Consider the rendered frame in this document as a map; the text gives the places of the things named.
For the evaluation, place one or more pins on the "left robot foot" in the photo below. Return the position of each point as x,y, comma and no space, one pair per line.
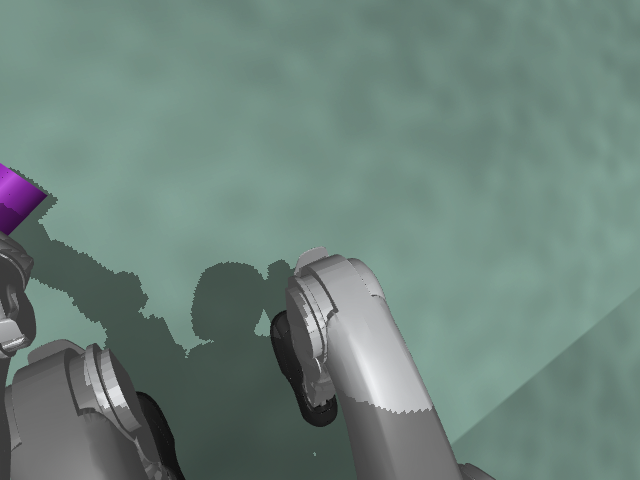
162,435

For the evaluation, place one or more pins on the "can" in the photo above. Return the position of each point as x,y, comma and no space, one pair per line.
18,198

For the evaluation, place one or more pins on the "left robot arm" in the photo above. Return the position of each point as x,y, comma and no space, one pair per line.
17,327

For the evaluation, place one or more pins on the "right robot foot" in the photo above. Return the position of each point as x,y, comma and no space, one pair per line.
319,416

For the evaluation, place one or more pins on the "right robot hand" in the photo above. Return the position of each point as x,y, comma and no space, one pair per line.
471,472

